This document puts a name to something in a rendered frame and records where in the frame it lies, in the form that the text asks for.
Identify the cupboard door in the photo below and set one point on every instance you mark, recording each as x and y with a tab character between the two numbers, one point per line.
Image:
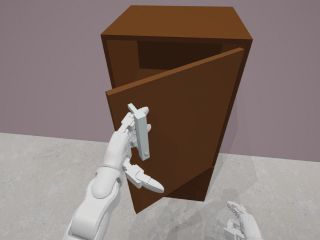
187	107

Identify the robot left forearm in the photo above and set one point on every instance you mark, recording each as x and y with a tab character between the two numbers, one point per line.
91	219

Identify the handle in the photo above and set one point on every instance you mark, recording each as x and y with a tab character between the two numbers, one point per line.
140	120

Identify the right robot hand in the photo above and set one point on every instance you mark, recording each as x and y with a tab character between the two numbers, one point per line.
246	228

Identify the left robot hand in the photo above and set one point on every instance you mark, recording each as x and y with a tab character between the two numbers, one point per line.
119	148

